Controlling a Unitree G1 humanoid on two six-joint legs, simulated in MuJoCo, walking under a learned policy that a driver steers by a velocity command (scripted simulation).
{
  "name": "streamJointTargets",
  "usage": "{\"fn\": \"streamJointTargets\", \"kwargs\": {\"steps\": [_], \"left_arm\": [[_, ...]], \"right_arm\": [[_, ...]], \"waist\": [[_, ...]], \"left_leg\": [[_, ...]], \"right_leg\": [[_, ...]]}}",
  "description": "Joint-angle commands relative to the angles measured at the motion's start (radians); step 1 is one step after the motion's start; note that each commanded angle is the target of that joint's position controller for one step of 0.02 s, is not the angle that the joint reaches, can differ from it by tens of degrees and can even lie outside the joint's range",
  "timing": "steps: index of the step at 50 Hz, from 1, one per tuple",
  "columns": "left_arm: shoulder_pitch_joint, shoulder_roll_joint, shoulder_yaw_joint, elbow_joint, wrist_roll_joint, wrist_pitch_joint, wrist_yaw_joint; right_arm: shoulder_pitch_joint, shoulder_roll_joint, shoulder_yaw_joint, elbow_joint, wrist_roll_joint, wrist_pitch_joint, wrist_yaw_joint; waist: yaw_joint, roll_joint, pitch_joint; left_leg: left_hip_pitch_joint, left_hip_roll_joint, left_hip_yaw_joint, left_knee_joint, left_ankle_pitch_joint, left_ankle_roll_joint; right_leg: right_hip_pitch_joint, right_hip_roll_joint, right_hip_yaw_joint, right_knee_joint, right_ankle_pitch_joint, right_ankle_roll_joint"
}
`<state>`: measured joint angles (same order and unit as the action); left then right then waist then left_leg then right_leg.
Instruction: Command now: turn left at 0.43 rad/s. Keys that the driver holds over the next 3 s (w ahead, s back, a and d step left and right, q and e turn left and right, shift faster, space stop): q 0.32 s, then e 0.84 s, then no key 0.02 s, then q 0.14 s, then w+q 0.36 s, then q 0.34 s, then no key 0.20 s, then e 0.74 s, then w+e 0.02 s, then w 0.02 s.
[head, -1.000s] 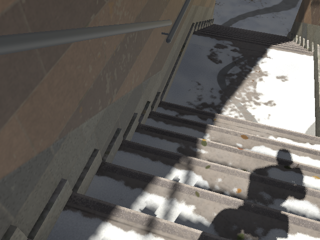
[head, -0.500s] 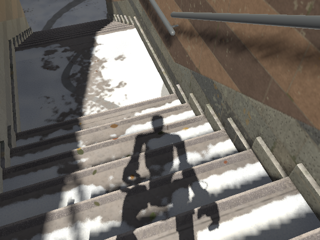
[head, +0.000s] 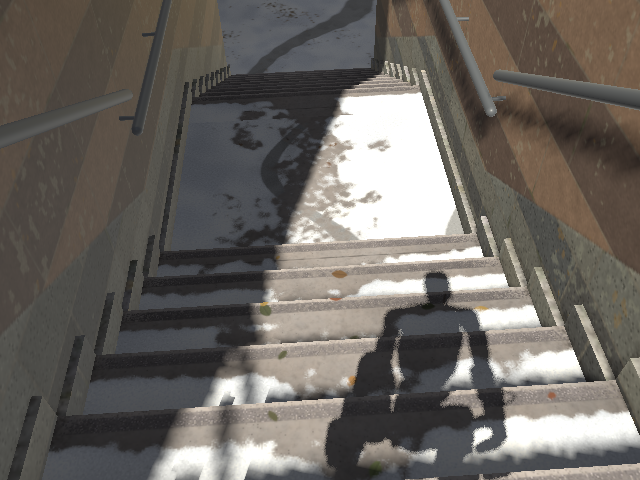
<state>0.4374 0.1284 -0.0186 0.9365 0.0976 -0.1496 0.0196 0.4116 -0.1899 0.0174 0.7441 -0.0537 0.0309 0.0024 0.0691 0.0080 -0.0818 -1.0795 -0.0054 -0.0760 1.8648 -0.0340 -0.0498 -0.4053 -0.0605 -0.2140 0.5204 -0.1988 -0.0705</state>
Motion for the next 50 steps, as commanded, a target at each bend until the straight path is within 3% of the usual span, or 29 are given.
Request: {"fn": "streamJointTargets", "kwargs": {"steps": [1, 4, 5, 7, 9, 12, 13, 14, 15, 16, 17, 18, 19, 20, 21, 22, 23, 25, 28, 31, 34, 36, 37, 38, 42, 45, 48, 49, 50], "left_arm": [[0.155, 0.108, 0.028, 0.012, 0.010, -0.015, 0.026], [0.099, 0.108, 0.036, 0.004, 0.001, -0.023, 0.046], [0.028, 0.119, 0.042, -0.024, -0.014, -0.021, 0.046], [-0.003, 0.182, 0.075, -0.046, -0.012, -0.019, 0.047], [-0.024, 0.194, 0.093, -0.057, 0.006, -0.013, 0.053], [-0.062, 0.208, 0.118, -0.069, 0.001, 0.009, 0.064], [-0.109, 0.211, 0.121, -0.080, -0.010, 0.023, 0.065], [-0.090, 0.164, 0.108, -0.086, 0.004, 0.028, 0.057], [-0.164, 0.083, 0.082, -0.129, 0.031, 0.012, 0.046], [-0.169, -0.032, 0.051, -0.242, -0.001, 0.004, 0.037], [-0.287, -0.006, 0.046, -0.309, -0.076, -0.003, 0.048], [-0.328, 0.062, 0.061, -0.267, -0.092, 0.001, 0.059], [-0.245, 0.141, 0.091, -0.202, -0.067, -0.004, 0.063], [-0.078, 0.168, 0.105, -0.119, -0.045, -0.004, 0.046], [0.058, 0.122, 0.094, -0.042, -0.049, 0.017, 0.007], [0.170, 0.089, 0.082, 0.016, -0.057, 0.044, -0.035], [0.182, 0.075, 0.071, 0.014, -0.068, 0.059, -0.061], [0.095, 0.109, 0.066, -0.040, -0.093, 0.067, -0.071], [0.063, 0.139, 0.049, -0.073, -0.082, 0.071, -0.059], [0.014, 0.144, 0.045, -0.092, -0.070, 0.081, -0.051], [-0.056, 0.125, 0.048, -0.119, -0.060, 0.080, -0.044], [-0.169, 0.116, 0.043, -0.175, -0.046, 0.077, -0.021], [-0.205, 0.104, 0.034, -0.193, -0.041, 0.086, -0.009], [-0.245, 0.066, 0.020, -0.208, -0.021, 0.100, -0.004], [-0.164, 0.043, 0.018, -0.164, 0.001, 0.111, -0.010], [-0.173, 0.056, 0.039, -0.169, -0.015, 0.113, -0.040], [-0.146, 0.108, 0.076, -0.161, -0.047, 0.094, -0.039], [-0.028, 0.173, 0.116, -0.122, -0.059, 0.071, -0.027], [0.118, 0.318, 0.152, -0.092, -0.007, 0.041, 0.007]], "right_arm": [[-0.033, 0.015, 0.026, -0.097, -0.004, -0.008, 0.027], [-0.079, 0.039, 0.029, -0.116, 0.000, -0.006, 0.050], [-0.089, 0.017, 0.017, -0.108, 0.007, -0.003, 0.059], [-0.129, -0.024, -0.008, -0.121, -0.007, 0.000, 0.066], [-0.146, -0.007, -0.016, -0.122, -0.018, 0.005, 0.056], [-0.149, -0.009, -0.042, -0.113, -0.007, -0.015, 0.043], [-0.091, -0.048, -0.070, -0.080, 0.013, -0.034, 0.043], [0.000, -0.107, -0.118, -0.029, 0.027, -0.064, 0.031], [0.180, -0.178, -0.154, 0.004, 0.005, -0.090, 0.019], [0.348, -0.353, -0.184, -0.004, -0.015, -0.128, 0.001], [0.478, -0.302, -0.163, 0.009, -0.078, -0.143, 0.038], [0.408, -0.214, -0.144, 0.028, -0.060, -0.133, 0.065], [0.275, -0.196, -0.131, 0.020, 0.017, -0.111, 0.088], [0.127, -0.131, -0.104, 0.011, 0.072, -0.094, 0.117], [0.032, -0.100, -0.078, 0.011, 0.076, -0.089, 0.139], [-0.029, -0.075, -0.063, 0.032, 0.049, -0.101, 0.134], [-0.074, -0.105, -0.063, 0.032, 0.013, -0.109, 0.111], [-0.104, -0.126, -0.056, 0.058, -0.009, -0.134, 0.079], [-0.036, -0.060, -0.011, 0.155, -0.004, -0.155, 0.066], [-0.008, -0.060, 0.007, 0.187, 0.015, -0.150, 0.075], [-0.001, -0.101, -0.001, 0.194, 0.026, -0.146, 0.069], [0.073, -0.197, -0.048, 0.187, 0.020, -0.142, 0.021], [0.161, -0.209, -0.071, 0.204, 0.006, -0.136, -0.005], [0.216, -0.143, -0.066, 0.227, 0.002, -0.130, -0.034], [-0.025, -0.122, -0.084, 0.113, -0.014, -0.146, -0.070], [-0.136, -0.186, -0.121, 0.062, -0.030, -0.164, -0.084], [-0.177, -0.217, -0.146, 0.063, -0.029, -0.158, -0.080], [-0.203, -0.182, -0.137, 0.056, -0.040, -0.159, -0.062], [-0.201, -0.040, -0.105, -0.014, -0.038, -0.162, -0.038]], "waist": [[0.046, -0.079, 0.059], [0.036, -0.078, 0.079], [0.014, -0.079, 0.095], [0.024, -0.132, 0.121], [0.030, -0.143, 0.127], [0.023, -0.152, 0.088], [-0.021, -0.119, 0.070], [-0.055, -0.063, -0.009], [-0.189, 0.056, -0.102], [-0.170, 0.192, -0.276], [-0.308, 0.128, -0.153], [-0.306, 0.173, 0.103], [-0.195, 0.216, 0.132], [-0.059, 0.184, 0.109], [0.037, 0.169, 0.124], [0.088, 0.113, 0.140], [0.088, 0.062, 0.127], [0.035, 0.023, 0.083], [-0.020, 0.010, 0.056], [-0.070, 0.008, 0.055], [-0.103, 0.010, 0.067], [-0.171, 0.051, 0.060], [-0.217, 0.050, 0.075], [-0.243, 0.047, 0.079], [-0.142, 0.080, 0.013], [-0.113, 0.092, 0.024], [-0.082, 0.086, 0.015], [-0.020, -0.011, -0.053], [-0.009, -0.278, -0.211]], "left_leg": [[-0.262, 0.103, -0.011, -0.098, -0.002, 0.008], [-0.098, 0.183, 0.058, -0.484, 0.012, 0.013], [0.101, 0.180, 0.115, -0.662, -0.046, 0.013], [0.298, 0.116, 0.207, -0.765, -0.195, 0.030], [0.324, 0.107, 0.185, -0.919, -0.182, 0.081], [0.459, 0.080, 0.175, -1.237, -0.137, 0.140], [0.610, 0.050, 0.191, -1.445, -0.018, 0.150], [0.961, -0.013, 0.191, -1.407, 0.012, 0.151], [1.296, 0.084, 0.012, -1.361, 0.089, 0.171], [1.555, 0.384, -0.407, -1.350, 0.461, 0.351], [1.516, 0.473, -0.674, -1.527, 0.067, 0.338], [1.356, 0.399, -0.518, -1.551, -0.110, 0.259], [1.175, 0.341, -0.344, -1.529, -0.166, 0.208], [0.924, 0.279, -0.234, -1.526, -0.299, 0.127], [0.613, 0.234, -0.146, -1.537, -0.367, 0.071], [0.390, 0.205, -0.107, -1.569, -0.388, 0.049], [0.314, 0.214, -0.105, -1.586, -0.391, 0.071], [0.372, 0.220, -0.078, -1.569, -0.371, 0.116], [0.622, 0.261, -0.100, -1.506, -0.263, 0.167], [0.782, 0.290, -0.093, -1.489, -0.213, 0.257], [0.868, 0.310, -0.102, -1.483, -0.188, 0.305], [0.987, 0.375, -0.142, -1.498, -0.016, 0.394], [1.084, 0.437, -0.204, -1.514, 0.097, 0.462], [1.152, 0.471, -0.209, -1.514, 0.213, 0.481], [0.932, 0.360, 0.056, -1.477, 0.344, 0.359], [0.791, 0.334, 0.165, -1.474, 0.179, 0.256], [0.806, 0.374, 0.171, -1.347, 0.065, 0.198], [0.692, 0.307, 0.221, -1.128, -0.044, 0.142], [0.398, 0.108, 0.292, -0.762, -0.670, 0.054]], "right_leg": [[0.294, -0.338, 0.306, -0.231, -0.071, -0.162], [0.223, -0.333, 0.249, -0.295, -0.221, -0.108], [0.093, -0.309, 0.194, -0.355, -0.320, -0.081], [0.014, -0.332, 0.169, -0.400, -0.443, -0.077], [0.101, -0.408, 0.187, -0.401, -0.440, -0.087], [0.214, -0.446, 0.168, -0.320, -0.407, -0.060], [0.195, -0.420, 0.126, -0.237, -0.423, -0.031], [0.005, -0.345, 0.065, -0.076, -0.418, 0.021], [-0.274, -0.227, -0.015, 0.246, -0.462, 0.098], [-0.547, -0.058, 0.063, 0.577, -0.578, 0.118], [-0.818, 0.163, 0.411, 0.581, -0.514, 0.101], [-0.989, 0.163, 0.433, 0.631, -0.374, 0.074], [-0.962, 0.089, 0.346, 0.705, -0.246, 0.055], [-0.798, 0.011, 0.323, 0.720, -0.140, 0.060], [-0.576, -0.015, 0.279, 0.886, -0.056, 0.074], [-0.438, 0.015, 0.240, 1.083, 0.001, 0.090], [-0.424, 0.038, 0.227, 1.211, 0.036, 0.101], [-0.489, 0.031, 0.258, 1.251, 0.098, 0.111], [-0.615, -0.017, 0.370, 1.143, 0.193, 0.153], [-0.632, -0.052, 0.385, 0.962, 0.202, 0.184], [-0.568, -0.099, 0.343, 0.678, 0.140, 0.201], [-0.611, -0.070, 0.257, 0.597, 0.019, 0.194], [-0.698, -0.057, 0.255, 0.579, -0.036, 0.183], [-0.746, -0.078, 0.256, 0.532, -0.076, 0.164], [-0.383, -0.074, 0.152, 0.489, -0.105, 0.137], [-0.155, -0.039, 0.091, 0.404, -0.113, 0.102], [0.022, 0.019, 0.068, 0.128, -0.005, 0.056], [0.278, 0.069, 0.096, -0.011, 0.213, 0.020], [0.627, -0.107, 0.383, -0.003, 0.820, -0.156]]}}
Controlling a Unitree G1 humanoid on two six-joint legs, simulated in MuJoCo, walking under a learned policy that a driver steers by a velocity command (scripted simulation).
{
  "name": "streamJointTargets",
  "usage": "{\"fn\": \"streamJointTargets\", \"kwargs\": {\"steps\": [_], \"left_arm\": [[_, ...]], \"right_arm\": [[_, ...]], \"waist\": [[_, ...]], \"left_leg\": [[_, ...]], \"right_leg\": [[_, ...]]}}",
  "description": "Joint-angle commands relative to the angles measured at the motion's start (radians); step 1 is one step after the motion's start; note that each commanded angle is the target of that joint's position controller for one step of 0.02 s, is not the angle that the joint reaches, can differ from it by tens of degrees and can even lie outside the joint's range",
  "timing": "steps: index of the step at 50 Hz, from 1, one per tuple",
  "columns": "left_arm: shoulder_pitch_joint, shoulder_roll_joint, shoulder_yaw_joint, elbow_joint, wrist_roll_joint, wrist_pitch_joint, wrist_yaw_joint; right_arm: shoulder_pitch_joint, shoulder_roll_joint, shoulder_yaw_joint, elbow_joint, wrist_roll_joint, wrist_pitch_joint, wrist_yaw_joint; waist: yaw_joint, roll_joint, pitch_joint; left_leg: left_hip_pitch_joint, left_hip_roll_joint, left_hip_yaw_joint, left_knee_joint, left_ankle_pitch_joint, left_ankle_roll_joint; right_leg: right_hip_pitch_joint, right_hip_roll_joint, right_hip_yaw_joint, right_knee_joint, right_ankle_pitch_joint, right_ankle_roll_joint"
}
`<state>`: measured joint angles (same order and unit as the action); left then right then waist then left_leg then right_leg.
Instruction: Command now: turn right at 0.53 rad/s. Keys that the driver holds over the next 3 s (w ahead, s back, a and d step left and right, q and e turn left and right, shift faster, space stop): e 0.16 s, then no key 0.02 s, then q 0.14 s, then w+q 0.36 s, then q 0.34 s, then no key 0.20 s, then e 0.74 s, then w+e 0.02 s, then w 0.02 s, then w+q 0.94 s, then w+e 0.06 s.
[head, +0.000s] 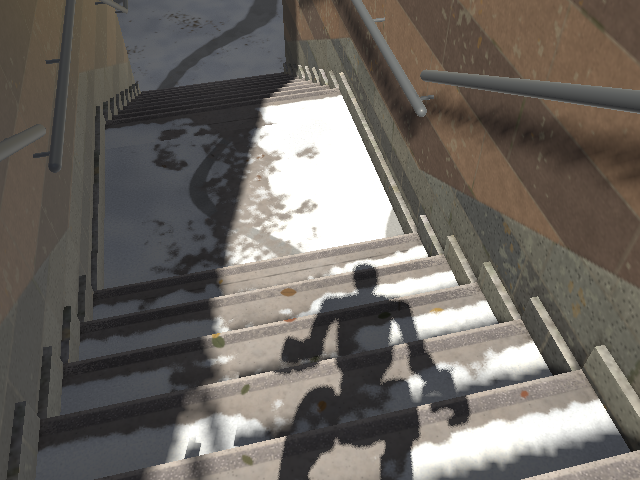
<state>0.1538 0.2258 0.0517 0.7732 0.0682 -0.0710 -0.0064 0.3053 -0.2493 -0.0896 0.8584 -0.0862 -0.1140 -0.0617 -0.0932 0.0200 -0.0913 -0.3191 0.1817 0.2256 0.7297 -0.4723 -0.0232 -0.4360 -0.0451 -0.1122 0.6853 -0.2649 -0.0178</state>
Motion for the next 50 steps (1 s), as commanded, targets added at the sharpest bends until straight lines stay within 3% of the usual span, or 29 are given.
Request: {"fn": "streamJointTargets", "kwargs": {"steps": [1, 2, 3, 5, 8, 13, 15, 16, 17, 18, 19, 20, 21, 22, 23, 25, 30, 33, 34, 37, 39, 40, 42, 45, 46, 47, 48, 49, 50], "left_arm": [[0.492, 0.322, 0.101, 0.031, 0.052, -0.055, 0.015], [0.523, 0.263, 0.100, 0.061, 0.071, -0.061, -0.023], [0.381, 0.229, 0.096, 0.038, 0.016, -0.053, -0.047], [0.122, 0.159, 0.074, -0.026, -0.068, -0.022, -0.082], [0.036, 0.132, 0.052, -0.073, -0.017, 0.006, -0.070], [-0.004, 0.040, -0.029, 0.014, -0.060, -0.017, -0.084], [-0.069, 0.035, -0.058, 0.013, -0.081, -0.023, -0.103], [0.093, 0.092, -0.016, 0.041, -0.102, 0.048, -0.007], [0.170, 0.127, -0.012, 0.080, -0.072, 0.078, 0.032], [0.115, 0.177, -0.019, 0.104, -0.080, 0.026, -0.071], [0.077, 0.140, -0.029, 0.093, -0.100, 0.021, -0.120], [0.091, 0.138, -0.016, 0.089, -0.088, 0.023, -0.119], [0.155, 0.232, 0.025, 0.108, -0.067, 0.020, -0.104], [0.099, 0.247, 0.035, 0.101, -0.037, 0.012, -0.085], [0.060, 0.162, 0.022, 0.085, -0.014, 0.000, -0.051], [0.044, 0.038, -0.006, 0.072, -0.010, -0.024, -0.010], [0.101, 0.050, -0.005, 0.039, 0.001, -0.037, 0.032], [-0.180, -0.021, -0.051, -0.055, 0.008, -0.044, -0.014], [-0.310, -0.031, -0.062, -0.101, 0.009, -0.052, -0.029], [-0.189, -0.007, -0.059, -0.035, -0.007, -0.059, -0.040], [0.012, -0.032, -0.068, 0.011, 0.031, -0.041, -0.039], [0.023, 0.012, -0.063, 0.029, 0.046, -0.029, -0.042], [0.039, 0.001, -0.069, 0.023, 0.021, 0.001, -0.058], [0.153, 0.064, -0.027, 0.014, -0.024, 0.020, -0.071], [0.274, 0.123, 0.008, 0.058, -0.017, 0.005, -0.063], [0.510, 0.204, 0.042, 0.130, 0.006, -0.004, -0.053], [0.513, 0.279, 0.053, 0.093, 0.037, -0.013, -0.054], [0.399, 0.270, 0.041, 0.035, 0.054, 0.001, -0.073], [0.353, 0.199, 0.020, 0.019, 0.041, 0.004, -0.068]], "right_arm": [[-0.098, 0.054, 0.023, -0.223, 0.045, -0.027, 0.028], [-0.247, 0.003, 0.014, -0.257, 0.097, -0.020, 0.022], [-0.259, -0.063, 0.002, -0.259, 0.095, -0.015, 0.020], [-0.072, -0.143, -0.021, -0.159, 0.037, 0.016, 0.008], [-0.006, -0.053, 0.016, -0.114, 0.030, 0.052, 0.057], [0.117, -0.034, 0.040, -0.022, 0.007, 0.062, 0.163], [0.041, -0.029, 0.047, -0.036, 0.040, 0.056, 0.160], [-0.087, 0.007, 0.072, -0.086, 0.072, 0.119, 0.083], [-0.083, 0.012, 0.078, -0.080, 0.092, 0.147, 0.054], [0.023, -0.039, 0.063, -0.018, 0.073, 0.096, 0.099], [0.082, -0.066, 0.051, 0.013, 0.072, 0.068, 0.108], [0.041, -0.128, 0.041, 0.010, 0.058, 0.050, 0.107], [-0.003, -0.181, 0.021, -0.001, 0.043, 0.037, 0.097], [-0.002, -0.126, 0.023, 0.016, 0.055, 0.022, 0.092], [0.026, -0.021, 0.050, 0.036, 0.062, 0.008, 0.082], [0.019, 0.038, 0.064, 0.033, 0.042, -0.014, 0.069], [0.083, -0.043, 0.031, -0.008, 0.040, -0.035, 0.048], [0.392, -0.126, 0.001, 0.062, 0.027, -0.036, 0.049], [0.494, -0.114, 0.000, 0.102, 0.029, -0.035, 0.047], [0.331, -0.019, 0.025, 0.098, 0.042, -0.011, 0.074], [0.097, -0.003, 0.049, 0.012, 0.000, 0.018, 0.073], [0.017, 0.036, 0.067, -0.034, 0.019, 0.011, 0.051], [-0.028, -0.027, 0.063, -0.058, 0.026, -0.009, 0.017], [0.072, -0.144, 0.071, -0.042, 0.015, -0.010, 0.044], [0.052, -0.158, 0.077, -0.066, -0.015, 0.005, 0.084], [0.054, -0.136, 0.075, -0.060, 0.003, 0.006, 0.127], [0.321, 0.036, 0.100, -0.039, 0.053, 0.004, 0.155], [0.388, 0.013, 0.089, -0.069, 0.078, 0.031, 0.156], [0.232, -0.040, 0.081, -0.112, 0.083, 0.059, 0.133]], "waist": [[0.160, -0.218, -0.294], [0.256, -0.074, -0.093], [0.189, -0.132, -0.042], [0.020, -0.112, -0.037], [0.001, -0.034, -0.030], [-0.010, -0.066, 0.025], [0.008, -0.095, 0.014], [0.112, -0.130, -0.018], [0.153, -0.174, -0.028], [0.093, -0.098, 0.022], [0.060, -0.069, 0.024], [0.137, -0.026, 0.049], [0.193, -0.011, 0.137], [0.160, -0.013, 0.198], [0.158, -0.011, 0.197], [0.154, -0.019, 0.120], [0.112, 0.091, -0.016], [-0.115, 0.189, 0.007], [-0.173, 0.129, 0.050], [-0.036, 0.095, 0.083], [0.124, 0.077, 0.077], [0.095, 0.047, 0.102], [0.094, -0.046, 0.130], [0.155, -0.013, 0.183], [0.209, 0.000, 0.117], [0.305, -0.093, 0.022], [0.128, -0.326, -0.299], [0.082, -0.276, -0.363], [0.117, -0.162, -0.222]], "left_leg": [[-0.605, -0.222, -0.234, 0.488, -0.367, 0.000], [-0.783, -0.277, -0.385, 0.496, -0.288, -0.006], [-0.799, -0.222, -0.346, 0.575, -0.261, -0.008], [-0.557, -0.134, -0.301, 0.610, -0.102, -0.011], [-0.369, -0.173, -0.284, 0.736, 0.167, -0.027], [-0.189, -0.117, -0.246, 0.631, 0.271, -0.066], [-0.171, -0.075, -0.274, 0.373, 0.173, -0.130], [-0.169, -0.137, -0.176, 0.093, -0.049, -0.035], [-0.106, -0.151, -0.179, 0.044, -0.074, -0.009], [-0.117, -0.086, -0.240, 0.086, 0.251, -0.075], [-0.041, -0.100, -0.253, -0.036, 0.209, -0.074], [-0.007, -0.177, -0.226, -0.109, 0.030, -0.020], [-0.111, -0.202, -0.249, -0.165, -0.227, 0.062], [-0.207, -0.171, -0.304, -0.207, -0.314, 0.119], [-0.240, -0.149, -0.352, -0.206, -0.275, 0.173], [-0.252, -0.149, -0.359, -0.123, -0.099, 0.227], [-0.178, -0.080, -0.565, -0.021, 0.340, 0.355], [0.395, 0.011, -0.871, -0.112, 0.447, 0.427], [0.565, 0.050, -1.001, -0.089, 0.425, 0.410], [0.325, -0.006, -0.871, 0.006, 0.561, 0.342], [-0.268, -0.128, -0.653, 0.080, 0.435, 0.286], [-0.312, -0.175, -0.563, 0.153, 0.153, 0.223], [-0.601, -0.287, -0.396, 0.187, -0.183, 0.128], [-0.687, -0.259, -0.556, 0.288, -0.210, 0.157], [-0.623, -0.255, -0.583, 0.465, -0.117, 0.124], [-0.437, -0.334, -0.519, 0.795, 0.063, 0.042], [-0.612, -0.383, -0.405, 1.373, -0.408, 0.011], [-0.812, -0.357, -0.382, 1.545, -0.381, 0.019], [-0.914, -0.305, -0.327, 1.593, -0.280, -0.007]], "right_leg": [[0.866, -0.370, 0.642, -0.204, 1.100, -0.418], [0.785, -0.375, 0.652, -0.217, 1.100, -0.421], [0.670, -0.364, 0.558, -0.208, 1.010, -0.408], [0.253, -0.261, 0.354, -0.208, 0.837, -0.347], [-0.073, -0.175, 0.340, -0.265, 0.519, -0.298], [-0.236, -0.075, 0.247, -0.190, 0.113, -0.160], [-0.128, -0.107, 0.298, -0.139, 0.198, -0.120], [0.113, -0.140, 0.259, -0.179, 0.545, -0.171], [0.184, -0.150, 0.296, -0.142, 0.667, -0.196], [0.121, -0.217, 0.462, -0.140, 0.141, -0.203], [0.063, -0.184, 0.470, -0.163, -0.154, -0.183], [0.019, -0.105, 0.368, -0.207, -0.458, -0.138], [0.025, -0.067, 0.266, -0.235, -0.585, -0.149], [0.035, -0.078, 0.222, -0.210, -0.624, -0.160], [0.076, -0.097, 0.220, -0.158, -0.602, -0.193], [0.186, -0.096, 0.218, -0.101, -0.435, -0.212], [0.121, -0.003, 0.118, 0.245, -0.154, -0.174], [-0.566, 0.122, 0.114, 0.530, -0.436, -0.029], [-0.831, 0.100, 0.198, 0.552, -0.502, 0.004], [-0.779, 0.049, 0.170, 0.527, -0.323, 0.028], [-0.225, 0.067, 0.045, 0.560, 0.038, 0.010], [-0.237, -0.040, 0.203, 0.373, 0.443, -0.002], [0.155, -0.042, 0.078, 0.022, 0.856, -0.023], [0.508, 0.009, -0.044, -0.214, 0.701, 0.031], [0.663, 0.016, -0.041, -0.175, 0.598, 0.007], [0.693, -0.098, 0.043, -0.301, 0.693, -0.082], [0.980, -0.345, 0.213, 0.114, 1.515, -0.347], [0.907, -0.488, 0.499, -0.004, 1.426, -0.447], [0.744, -0.482, 0.454, -0.055, 1.253, -0.403]]}}
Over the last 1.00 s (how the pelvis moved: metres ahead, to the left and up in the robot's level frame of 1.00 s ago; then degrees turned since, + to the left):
0.10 0.08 -0.01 0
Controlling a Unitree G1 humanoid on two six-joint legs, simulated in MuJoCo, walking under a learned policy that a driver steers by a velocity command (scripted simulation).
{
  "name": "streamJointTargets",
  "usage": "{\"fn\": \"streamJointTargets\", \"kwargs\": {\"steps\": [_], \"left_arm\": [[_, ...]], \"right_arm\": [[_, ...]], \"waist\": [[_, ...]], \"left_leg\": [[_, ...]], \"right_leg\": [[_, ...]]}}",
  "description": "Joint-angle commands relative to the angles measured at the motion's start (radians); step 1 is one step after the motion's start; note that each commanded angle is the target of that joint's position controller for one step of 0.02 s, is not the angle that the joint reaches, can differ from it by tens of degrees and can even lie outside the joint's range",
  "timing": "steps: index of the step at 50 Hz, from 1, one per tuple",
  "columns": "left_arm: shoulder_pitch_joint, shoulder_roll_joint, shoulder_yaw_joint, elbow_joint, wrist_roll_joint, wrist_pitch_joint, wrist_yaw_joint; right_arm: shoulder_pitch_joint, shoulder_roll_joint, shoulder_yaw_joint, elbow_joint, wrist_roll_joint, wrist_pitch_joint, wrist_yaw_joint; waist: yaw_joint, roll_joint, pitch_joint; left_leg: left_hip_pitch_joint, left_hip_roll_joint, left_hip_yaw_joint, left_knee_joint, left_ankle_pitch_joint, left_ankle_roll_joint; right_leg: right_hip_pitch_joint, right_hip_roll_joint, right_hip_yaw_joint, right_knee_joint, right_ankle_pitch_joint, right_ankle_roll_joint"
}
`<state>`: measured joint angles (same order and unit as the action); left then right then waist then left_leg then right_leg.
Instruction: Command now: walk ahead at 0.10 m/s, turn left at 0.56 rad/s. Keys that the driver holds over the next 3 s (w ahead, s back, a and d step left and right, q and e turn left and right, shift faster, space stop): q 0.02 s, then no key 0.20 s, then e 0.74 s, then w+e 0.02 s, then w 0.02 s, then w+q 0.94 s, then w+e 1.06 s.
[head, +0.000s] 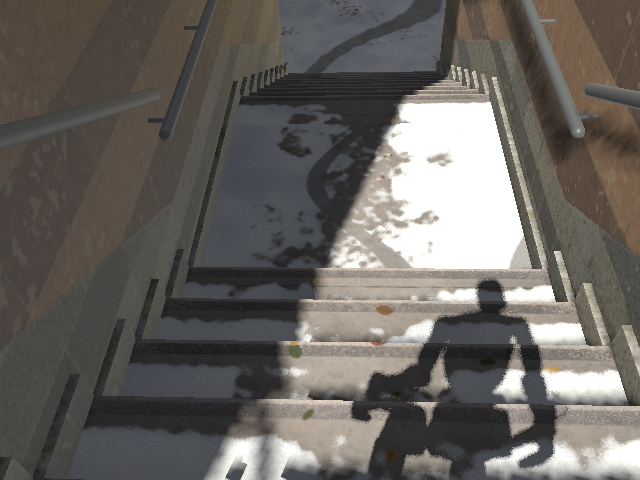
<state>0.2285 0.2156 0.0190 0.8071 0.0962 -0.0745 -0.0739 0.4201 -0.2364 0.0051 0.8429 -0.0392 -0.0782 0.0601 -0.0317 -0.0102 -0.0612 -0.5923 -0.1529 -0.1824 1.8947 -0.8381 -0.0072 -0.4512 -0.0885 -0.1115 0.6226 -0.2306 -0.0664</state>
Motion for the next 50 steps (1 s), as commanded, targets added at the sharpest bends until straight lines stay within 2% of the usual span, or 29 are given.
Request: {"fn": "streamJointTargets", "kwargs": {"steps": [1, 2, 4, 5, 6, 8, 10, 11, 13, 14, 15, 17, 19, 21, 23, 25, 26, 27, 28, 29, 31, 32, 33, 35, 38, 41, 45, 48, 50], "left_arm": [[0.141, 0.179, 0.036, -0.045, -0.034, -0.002, 0.000], [0.067, 0.094, 0.012, -0.046, -0.039, -0.010, 0.019], [0.125, 0.054, 0.001, 0.014, -0.010, -0.025, 0.037], [0.157, 0.006, -0.013, 0.057, -0.002, -0.034, 0.058], [0.174, -0.004, -0.018, 0.071, -0.015, -0.048, 0.076], [0.277, 0.050, -0.012, 0.145, 0.012, -0.059, 0.093], [0.308, 0.035, -0.022, 0.175, 0.040, -0.056, 0.103], [0.326, 0.037, -0.026, 0.199, 0.038, -0.054, 0.095], [0.253, -0.014, -0.053, 0.202, -0.014, -0.050, 0.059], [0.236, 0.002, -0.052, 0.202, -0.034, -0.054, 0.046], [0.221, 0.010, -0.063, 0.214, -0.019, -0.056, 0.032], [0.154, 0.051, -0.053, 0.196, -0.039, -0.071, 0.027], [0.144, 0.078, -0.032, 0.183, -0.080, -0.077, 0.039], [0.206, 0.104, 0.007, 0.173, -0.076, -0.051, 0.071], [0.277, 0.115, 0.040, 0.154, -0.071, -0.015, 0.098], [0.248, 0.028, 0.022, 0.117, -0.060, -0.007, 0.109], [0.229, -0.053, 0.002, 0.061, -0.061, -0.005, 0.113], [0.032, -0.093, -0.010, -0.057, -0.047, 0.001, 0.113], [-0.058, -0.087, -0.006, -0.112, -0.066, 0.007, 0.109], [-0.023, -0.095, -0.005, -0.102, -0.069, 0.015, 0.115], [0.066, -0.004, 0.030, -0.052, -0.039, 0.027, 0.123], [0.137, 0.010, 0.027, -0.037, -0.017, 0.033, 0.101], [0.204, 0.002, 0.013, -0.036, -0.006, 0.048, 0.070], [0.236, -0.031, -0.018, -0.047, -0.030, 0.064, 0.022], [0.127, -0.002, -0.038, -0.130, -0.054, 0.072, -0.021], [-0.009, -0.005, -0.049, -0.190, -0.030, 0.084, -0.039], [-0.071, 0.017, -0.030, -0.214, 0.011, 0.084, -0.021], [-0.068, 0.020, -0.008, -0.211, -0.001, 0.079, 0.009], [-0.078, 0.057, 0.027, -0.196, -0.018, 0.054, 0.028]], "right_arm": [[-0.007, -0.057, -0.013, -0.173, 0.024, 0.041, -0.024], [-0.027, 0.011, 0.017, -0.168, 0.004, 0.060, -0.050], [0.077, 0.036, 0.032, -0.135, 0.010, 0.073, -0.025], [0.105, 0.050, 0.042, -0.112, 0.002, 0.083, -0.008], [0.129, 0.035, 0.037, -0.089, -0.024, 0.090, 0.013], [0.015, -0.001, 0.025, -0.141, -0.010, 0.086, 0.026], [-0.085, -0.008, 0.031, -0.171, 0.010, 0.080, 0.010], [-0.086, -0.001, 0.034, -0.166, 0.011, 0.081, 0.012], [-0.024, 0.017, 0.035, -0.110, -0.005, 0.085, 0.034], [-0.025, 0.007, 0.025, -0.095, -0.013, 0.086, 0.047], [-0.014, 0.026, 0.024, -0.076, -0.015, 0.086, 0.056], [-0.043, 0.028, 0.017, -0.085, -0.012, 0.068, 0.062], [-0.135, -0.012, -0.007, -0.124, -0.002, 0.047, 0.036], [-0.257, -0.024, -0.025, -0.186, 0.010, 0.050, -0.019], [-0.270, -0.035, -0.040, -0.186, 0.033, 0.048, -0.074], [-0.178, -0.049, -0.049, -0.174, 0.056, 0.035, -0.099], [-0.088, -0.083, -0.066, -0.148, 0.041, 0.025, -0.113], [0.182, -0.131, -0.095, -0.087, -0.003, 0.009, -0.137], [0.356, -0.136, -0.109, -0.040, -0.091, -0.001, -0.144], [0.332, -0.125, -0.109, -0.041, -0.112, 0.006, -0.133], [0.129, -0.068, -0.100, -0.094, -0.026, 0.035, -0.082], [0.055, -0.050, -0.090, -0.107, -0.003, 0.025, -0.066], [-0.011, -0.032, -0.071, -0.106, -0.023, 0.015, -0.064], [-0.159, -0.029, -0.051, -0.105, -0.064, 0.002, -0.079], [-0.166, -0.079, -0.056, -0.060, -0.071, -0.038, -0.113], [-0.073, -0.075, -0.049, -0.014, -0.068, -0.060, -0.132], [-0.025, -0.122, -0.070, 0.011, -0.061, -0.062, -0.123], [-0.093, -0.183, -0.105, -0.029, -0.063, -0.056, -0.123], [-0.090, -0.189, -0.118, -0.033, -0.061, -0.047, -0.120]], "waist": [[0.015, -0.106, -0.181], [-0.035, -0.056, -0.069], [-0.095, -0.066, 0.068], [-0.073, -0.043, 0.103], [-0.045, -0.052, 0.096], [0.038, -0.091, 0.077], [0.102, -0.031, 0.078], [0.099, -0.035, 0.081], [0.042, -0.061, 0.087], [0.037, -0.074, 0.090], [0.008, -0.074, 0.085], [0.007, -0.018, 0.074], [0.045, -0.068, 0.060], [0.115, -0.114, 0.036], [0.145, -0.148, -0.011], [0.079, -0.124, -0.126], [0.045, -0.013, -0.201], [-0.111, 0.180, -0.158], [-0.201, 0.128, -0.013], [-0.153, 0.040, 0.077], [-0.048, 0.110, 0.054], [0.015, 0.160, 0.023], [0.080, 0.185, 0.020], [0.121, 0.095, 0.025], [0.052, 0.038, 0.020], [-0.028, 0.081, 0.030], [-0.077, 0.090, 0.032], [-0.068, 0.124, 0.036], [-0.080, 0.128, 0.034]], "left_leg": [[-0.646, 0.099, 0.086, 0.320, 0.210, -0.045], [-0.539, 0.169, 0.061, 0.245, 0.427, -0.040], [-0.348, 0.201, 0.135, 0.173, 0.425, -0.037], [-0.414, 0.236, 0.089, 0.070, 0.580, -0.022], [-0.410, 0.220, 0.122, -0.080, 0.693, -0.004], [-0.568, 0.214, 0.122, -0.071, 0.702, -0.008], [-0.706, 0.235, 0.037, -0.311, 0.890, -0.015], [-0.712, 0.251, 0.043, -0.405, 0.925, -0.021], [-0.457, 0.291, 0.135, -0.655, 0.899, -0.023], [-0.307, 0.274, 0.198, -0.704, 0.868, -0.026], [-0.109, 0.256, 0.248, -0.557, 0.848, -0.023], [-0.012, 0.241, 0.245, -0.730, 0.729, -0.024], [-0.027, 0.219, 0.234, -1.017, 0.582, -0.030], [-0.055, 0.178, 0.243, -1.242, 0.489, -0.012], [-0.022, 0.153, 0.240, -1.456, 0.644, 0.029], [0.317, 0.191, 0.216, -1.479, 0.777, 0.146], [0.643, 0.290, 0.162, -1.413, 0.995, 0.283], [0.910, 0.517, -0.145, -1.527, 1.067, 0.488], [1.046, 0.695, -0.352, -1.609, 1.156, 0.542], [0.985, 0.699, -0.259, -1.608, 1.214, 0.460], [0.714, 0.596, -0.002, -1.612, 1.153, 0.362], [0.499, 0.518, 0.113, -1.586, 1.117, 0.316], [0.293, 0.466, 0.184, -1.575, 1.043, 0.276], [0.063, 0.417, 0.253, -1.623, 0.850, 0.250], [0.146, 0.414, 0.290, -1.648, 0.628, 0.203], [0.321, 0.469, 0.253, -1.656, 0.562, 0.198], [0.445, 0.563, 0.220, -1.597, 0.634, 0.249], [0.413, 0.601, 0.243, -1.578, 0.659, 0.215], [0.408, 0.623, 0.248, -1.564, 0.481, 0.173]], "right_leg": [[0.532, -0.450, 0.479, -0.105, 0.669, -0.317], [0.272, -0.410, 0.431, -0.211, 0.456, -0.279], [-0.022, -0.335, 0.299, -0.315, 0.455, -0.236], [-0.017, -0.268, 0.257, -0.291, 0.268, -0.189], [-0.034, -0.196, 0.193, -0.290, 0.086, -0.147], [0.115, -0.242, 0.249, -0.272, -0.031, -0.129], [0.220, -0.295, 0.280, -0.320, -0.051, -0.179], [0.247, -0.302, 0.289, -0.350, -0.081, -0.180], [0.100, -0.212, 0.190, -0.406, -0.233, -0.105], [-0.002, -0.171, 0.150, -0.416, -0.288, -0.081], [-0.157, -0.141, 0.118, -0.414, -0.284, -0.041], [-0.116, -0.116, 0.087, -0.380, -0.244, -0.015], [0.093, -0.161, 0.174, -0.352, -0.193, -0.072], [0.295, -0.253, 0.314, -0.337, -0.118, -0.205], [0.458, -0.319, 0.446, -0.304, 0.065, -0.287], [0.322, -0.287, 0.409, -0.223, 0.227, -0.232], [0.058, -0.163, 0.264, -0.137, 0.126, -0.151], [-0.372, 0.056, 0.049, 0.125, -0.273, -0.030], [-0.733, 0.171, 0.155, 0.298, -0.457, 0.026], [-0.833, 0.140, 0.286, 0.382, -0.363, 0.058], [-0.730, 0.147, 0.234, 0.589, -0.168, 0.074], [-0.625, 0.152, 0.164, 0.853, -0.105, 0.072], [-0.569, 0.156, 0.102, 1.106, -0.071, 0.079], [-0.472, 0.132, 0.089, 1.258, 0.058, 0.077], [-0.494, 0.041, 0.090, 1.017, 0.207, 0.096], [-0.530, -0.046, 0.105, 0.705, 0.255, 0.102], [-0.468, -0.053, 0.057, 0.410, 0.072, 0.048], [-0.271, -0.011, 0.016, 0.244, -0.036, 0.016], [-0.122, 0.038, -0.010, 0.116, -0.039, -0.011]]}}
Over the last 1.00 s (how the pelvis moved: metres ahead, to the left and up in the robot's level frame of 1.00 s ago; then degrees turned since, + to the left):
0.22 -0.07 -0.16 12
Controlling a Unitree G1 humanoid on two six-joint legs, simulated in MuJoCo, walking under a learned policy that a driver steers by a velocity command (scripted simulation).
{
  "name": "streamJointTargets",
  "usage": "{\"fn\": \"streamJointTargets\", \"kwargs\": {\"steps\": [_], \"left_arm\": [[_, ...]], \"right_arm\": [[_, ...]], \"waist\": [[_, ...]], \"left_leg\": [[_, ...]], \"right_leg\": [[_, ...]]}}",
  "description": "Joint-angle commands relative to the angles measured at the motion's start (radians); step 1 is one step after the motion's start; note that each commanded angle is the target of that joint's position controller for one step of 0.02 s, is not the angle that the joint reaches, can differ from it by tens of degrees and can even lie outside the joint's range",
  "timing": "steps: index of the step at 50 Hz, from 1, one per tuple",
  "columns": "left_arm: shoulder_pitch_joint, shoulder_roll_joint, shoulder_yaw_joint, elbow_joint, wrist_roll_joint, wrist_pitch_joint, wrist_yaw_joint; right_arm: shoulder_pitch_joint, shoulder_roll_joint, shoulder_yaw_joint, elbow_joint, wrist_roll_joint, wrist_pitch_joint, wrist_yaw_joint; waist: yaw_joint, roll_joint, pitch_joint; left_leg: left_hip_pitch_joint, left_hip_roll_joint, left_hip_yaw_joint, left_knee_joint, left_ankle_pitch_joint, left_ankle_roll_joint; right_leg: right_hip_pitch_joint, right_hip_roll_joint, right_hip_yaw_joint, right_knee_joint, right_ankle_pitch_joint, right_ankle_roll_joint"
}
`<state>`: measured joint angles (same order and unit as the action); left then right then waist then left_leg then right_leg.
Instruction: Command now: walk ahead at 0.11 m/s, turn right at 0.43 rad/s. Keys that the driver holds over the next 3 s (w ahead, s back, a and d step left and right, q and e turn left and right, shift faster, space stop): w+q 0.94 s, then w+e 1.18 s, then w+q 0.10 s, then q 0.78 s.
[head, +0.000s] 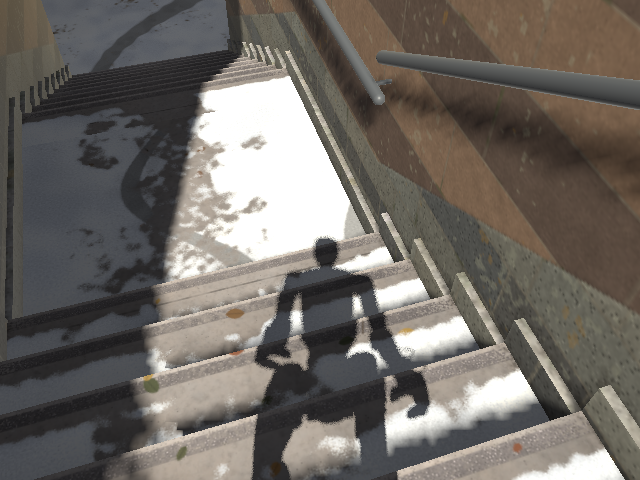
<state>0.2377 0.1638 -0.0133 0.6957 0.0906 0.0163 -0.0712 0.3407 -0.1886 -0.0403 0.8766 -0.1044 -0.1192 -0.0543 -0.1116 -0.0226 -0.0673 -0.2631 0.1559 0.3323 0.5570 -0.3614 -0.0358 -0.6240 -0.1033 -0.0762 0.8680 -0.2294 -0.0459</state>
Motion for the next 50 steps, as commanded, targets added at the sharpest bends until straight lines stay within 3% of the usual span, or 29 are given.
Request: {"fn": "streamJointTargets", "kwargs": {"steps": [1, 2, 3, 4, 5, 6, 7, 8, 9, 11, 12, 15, 18, 21, 28, 30, 32, 33, 34, 35, 36, 37, 39, 40, 42, 44, 46, 47, 50], "left_arm": [[-0.030, 0.129, 0.085, -0.060, -0.041, -0.065, 0.037], [0.115, 0.164, 0.124, -0.009, -0.050, -0.098, 0.051], [0.422, 0.268, 0.162, 0.093, -0.023, -0.127, 0.073], [0.655, 0.296, 0.161, 0.138, 0.024, -0.156, 0.058], [0.684, 0.239, 0.160, 0.198, 0.051, -0.161, 0.022], [0.543, 0.201, 0.149, 0.204, -0.006, -0.154, -0.008], [0.286, 0.143, 0.105, 0.146, -0.142, -0.059, 0.054], [0.205, 0.100, 0.091, 0.113, -0.136, -0.023, 0.061], [0.173, 0.078, 0.083, 0.117, -0.038, -0.073, 0.012], [0.110, -0.009, 0.051, 0.141, 0.014, -0.100, 0.027], [0.140, 0.016, 0.050, 0.180, 0.023, -0.116, 0.033], [0.218, 0.015, 0.014, 0.286, 0.036, -0.159, 0.063], [0.378, 0.009, -0.022, 0.360, 0.045, -0.152, 0.065], [0.350, 0.009, -0.042, 0.366, 0.050, -0.139, 0.045], [0.433, 0.049, -0.008, 0.431, -0.004, -0.114, 0.096], [0.388, 0.119, 0.019, 0.418, 0.007, -0.102, 0.086], [0.313, 0.149, 0.022, 0.427, 0.051, -0.070, 0.029], [0.410, 0.074, 0.011, 0.460, 0.067, -0.067, -0.015], [0.401, 0.013, 0.010, 0.387, 0.030, -0.089, -0.044], [0.138, 0.026, 0.016, 0.247, -0.019, -0.121, -0.043], [-0.067, 0.098, 0.030, 0.139, -0.051, -0.150, -0.022], [-0.064, 0.118, 0.034, 0.124, -0.040, -0.155, -0.006], [0.048, 0.064, 0.022, 0.177, 0.002, -0.137, 0.029], [0.056, 0.057, 0.026, 0.214, 0.017, -0.121, 0.030], [0.121, 0.005, -0.003, 0.189, 0.011, -0.098, 0.012], [0.134, 0.033, -0.016, 0.194, 0.000, -0.104, 0.023], [0.111, 0.097, 0.000, 0.154, -0.012, -0.092, 0.040], [0.088, 0.090, 0.000, 0.126, 0.008, -0.082, 0.039], [0.210, 0.227, 0.045, 0.217, -0.008, -0.071, 0.012]], "right_arm": [[-0.040, -0.221, -0.067, -0.064, 0.011, 0.003, 0.005], [-0.058, -0.174, -0.050, -0.059, -0.005, 0.007, 0.026], [-0.022, -0.059, -0.019, -0.079, -0.037, 0.008, 0.069], [-0.049, -0.024, 0.000, -0.126, 0.031, -0.009, 0.107], [-0.223, -0.054, -0.013, -0.153, 0.092, -0.012, 0.098], [-0.190, -0.087, -0.022, -0.123, 0.101, -0.010, 0.080], [-0.045, -0.126, -0.060, -0.054, 0.118, 0.060, 0.058], [0.047, -0.092, -0.049, -0.002, 0.094, 0.110, 0.048], [-0.025, -0.066, -0.023, -0.018, 0.031, 0.061, 0.083], [0.089, 0.054, 0.019, 0.027, 0.011, 0.042, 0.141], [0.076, 0.022, 0.012, 0.032, 0.019, 0.037, 0.164], [-0.095, -0.079, 0.004, -0.028, 0.019, 0.035, 0.154], [-0.187, -0.063, 0.006, -0.029, 0.032, 0.047, 0.135], [-0.231, -0.040, 0.023, -0.049, 0.017, 0.063, 0.142], [-0.427, -0.031, 0.039, -0.057, 0.010, 0.059, 0.135], [-0.300, -0.068, 0.020, 0.003, 0.001, 0.047, 0.128], [0.124, -0.169, -0.035, 0.170, 0.016, 0.037, 0.114], [0.377, -0.240, -0.068, 0.236, -0.012, 0.043, 0.115], [0.508, -0.326, -0.082, 0.282, -0.014, 0.026, 0.100], [0.596, -0.300, -0.093, 0.327, -0.010, 0.014, 0.090], [0.455, -0.247, -0.083, 0.288, 0.030, 0.004, 0.093], [0.275, -0.121, -0.037, 0.238, 0.045, 0.017, 0.107], [0.004, 0.024, 0.035, 0.136, 0.004, 0.012, 0.123], [-0.111, 0.028, 0.051, 0.075, 0.038, 0.012, 0.120], [-0.097, -0.087, 0.036, 0.068, 0.024, -0.007, 0.115], [-0.061, -0.056, 0.051, 0.032, 0.003, -0.044, 0.080], [-0.040, -0.149, 0.042, 0.007, 0.004, -0.043, 0.084], [-0.001, -0.146, 0.049, 0.000, 0.006, -0.035, 0.098], [0.066, -0.192, 0.034, 0.006, 0.036, -0.005, 0.126]], "waist": [[0.051, 0.115, 0.032], [0.136, 0.030, -0.028], [0.218, -0.223, -0.227], [0.298, -0.124, -0.267], [0.383, -0.051, 0.025], [0.287, -0.093, 0.088], [0.103, -0.005, 0.086], [0.069, -0.014, 0.049], [0.089, -0.105, 0.129], [0.052, 0.001, 0.105], [0.075, -0.003, 0.104], [0.137, -0.023, 0.058], [0.192, -0.056, 0.086], [0.151, -0.039, 0.169], [0.245, 0.005, 0.250], [0.193, 0.024, 0.204], [-0.002, 0.098, 0.104], [-0.056, 0.261, -0.070], [-0.026, 0.284, -0.306], [-0.148, 0.197, -0.241], [-0.142, 0.124, -0.089], [-0.038, -0.040, 0.007], [0.152, -0.071, 0.183], [0.166, -0.045, 0.213], [0.218, 0.089, 0.123], [0.163, -0.040, 0.092], [0.190, 0.026, 0.129], [0.197, 0.044, 0.137], [0.213, -0.033, 0.176]], "left_leg": [[-0.007, 0.294, -0.240, -0.173, -0.107, 0.176], [-0.205, 0.207, -0.170, 0.035, -0.131, 0.128], [-0.521, 0.016, -0.068, 0.460, -0.399, 0.058], [-0.766, -0.155, -0.329, 0.566, -0.400, 0.070], [-0.989, -0.209, -0.512, 0.583, -0.307, 0.108], [-1.007, -0.151, -0.514, 0.663, -0.221, 0.139], [-0.767, -0.098, -0.441, 0.629, -0.135, 0.093], [-0.549, -0.088, -0.452, 0.605, -0.087, 0.063], [-0.621, -0.041, -0.448, 0.776, 0.099, 0.111], [-0.549, -0.081, -0.479, 0.746, 0.384, 0.161], [-0.566, -0.088, -0.459, 0.742, 0.435, 0.177], [-0.740, -0.073, -0.552, 0.466, 0.721, 0.135], [-0.583, -0.093, -0.447, 0.218, 0.938, 0.120], [-0.399, -0.077, -0.388, 0.225, 0.876, 0.145], [-0.290, -0.082, -0.265, -0.089, 0.567, 0.111], [-0.120, -0.115, -0.214, -0.130, 0.454, 0.105], [0.346, -0.121, -0.176, -0.325, 0.698, 0.144], [0.788, -0.030, -0.297, -0.111, 1.049, 0.296], [1.106, 0.068, -0.479, 0.154, 1.411, 0.419], [1.188, 0.128, -0.630, 0.081, 1.251, 0.473], [1.045, 0.168, -0.681, 0.000, 0.836, 0.462], [0.784, 0.174, -0.681, -0.045, 0.507, 0.393], [0.053, 0.132, -0.612, -0.118, 0.455, 0.370], [-0.285, 0.069, -0.529, -0.186, 0.406, 0.380], [-0.579, -0.071, -0.453, -0.043, 0.369, 0.345], [-0.662, -0.221, -0.357, 0.142, 0.061, 0.219], [-0.736, -0.210, -0.456, 0.227, -0.102, 0.226], [-0.710, -0.177, -0.535, 0.296, -0.098, 0.237], [-0.224, -0.137, -0.635, 0.621, 0.049, 0.220]], "right_leg": [[0.239, 0.098, -0.070, -0.259, 0.057, -0.062], [0.592, 0.145, -0.046, -0.308, 0.143, -0.092], [1.072, -0.054, 0.240, -0.309, 0.456, -0.257], [1.202, -0.288, 0.656, -0.461, 0.342, -0.388], [1.052, -0.308, 0.721, -0.543, 0.097, -0.357], [0.912, -0.309, 0.618, -0.551, -0.013, -0.332], [0.731, -0.275, 0.433, -0.454, 0.419, -0.225], [0.542, -0.231, 0.322, -0.481, 0.418, -0.182], [0.301, -0.241, 0.261, -0.571, 0.050, -0.228], [0.155, -0.170, 0.198, -0.540, -0.097, -0.206], [0.147, -0.158, 0.149, -0.520, -0.099, -0.212], [0.388, -0.177, 0.127, -0.454, -0.030, -0.191], [0.360, -0.141, 0.018, -0.394, -0.030, -0.176], [0.201, -0.169, 0.035, -0.385, -0.093, -0.164], [0.433, -0.165, 0.031, -0.203, 0.039, -0.118], [0.448, -0.148, -0.013, -0.030, 0.199, -0.106], [0.325, -0.101, -0.066, 0.402, 0.270, -0.061], [0.009, 0.017, -0.074, 0.878, -0.221, 0.017], [-0.201, 0.118, 0.009, 1.149, -0.564, 0.056], [-0.495, 0.142, 0.063, 1.197, -0.611, 0.065], [-0.690, 0.100, 0.087, 1.132, -0.587, 0.066], [-0.655, 0.014, 0.162, 0.869, -0.428, 0.019], [-0.301, -0.087, 0.253, 0.447, -0.058, -0.061], [-0.041, -0.077, 0.192, 0.207, 0.108, -0.056], [0.294, 0.005, 0.081, 0.278, 0.346, -0.026], [0.461, 0.007, 0.141, -0.139, 0.863, -0.003], [0.606, 0.047, 0.044, -0.141, 0.713, 0.068], [0.630, 0.050, 0.045, -0.131, 0.566, 0.077], [0.538, 0.035, 0.032, -0.549, 0.529, 0.016]]}}
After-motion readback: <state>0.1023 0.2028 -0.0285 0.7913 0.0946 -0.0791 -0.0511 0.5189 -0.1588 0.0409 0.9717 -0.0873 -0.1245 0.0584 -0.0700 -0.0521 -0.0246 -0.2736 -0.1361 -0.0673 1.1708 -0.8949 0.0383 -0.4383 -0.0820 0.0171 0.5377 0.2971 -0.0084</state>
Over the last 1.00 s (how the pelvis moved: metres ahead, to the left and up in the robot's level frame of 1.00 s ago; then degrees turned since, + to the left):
0.08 -0.02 0.00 -16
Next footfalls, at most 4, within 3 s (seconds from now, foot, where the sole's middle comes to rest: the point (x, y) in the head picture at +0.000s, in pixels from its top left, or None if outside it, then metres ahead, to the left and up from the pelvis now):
0.04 right None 0.07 -0.14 -0.76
0.64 left None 0.35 0.11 -0.93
1.02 right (304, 457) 0.66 -0.01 -1.10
1.52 left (186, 413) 0.90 0.33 -1.27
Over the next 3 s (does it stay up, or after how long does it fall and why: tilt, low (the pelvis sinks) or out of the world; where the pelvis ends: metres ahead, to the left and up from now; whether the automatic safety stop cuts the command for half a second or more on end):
stays up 1.52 0.28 -0.85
